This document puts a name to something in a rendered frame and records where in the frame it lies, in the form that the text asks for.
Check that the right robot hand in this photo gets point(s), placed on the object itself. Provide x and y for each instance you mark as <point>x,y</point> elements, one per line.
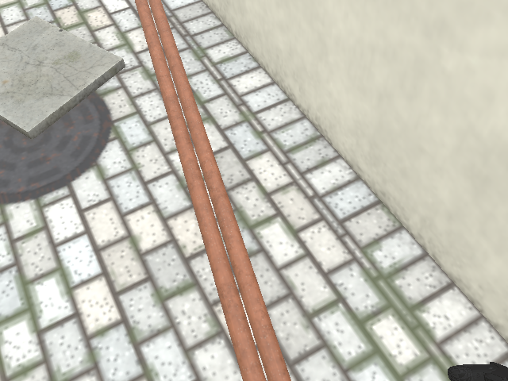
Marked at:
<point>478,372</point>

